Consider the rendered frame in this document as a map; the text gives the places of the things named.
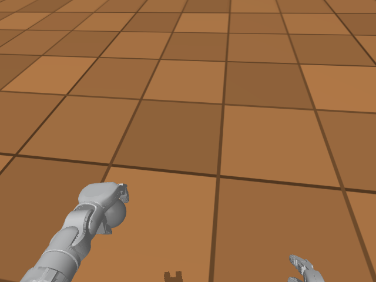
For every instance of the right robot hand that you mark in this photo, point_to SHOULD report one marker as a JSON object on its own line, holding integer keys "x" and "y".
{"x": 305, "y": 268}

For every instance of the left robot arm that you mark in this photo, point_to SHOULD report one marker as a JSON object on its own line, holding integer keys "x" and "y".
{"x": 69, "y": 246}

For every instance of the left robot hand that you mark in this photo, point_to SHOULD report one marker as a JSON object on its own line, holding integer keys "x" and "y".
{"x": 106, "y": 195}

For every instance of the ball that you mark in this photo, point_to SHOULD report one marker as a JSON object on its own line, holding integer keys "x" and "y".
{"x": 116, "y": 214}

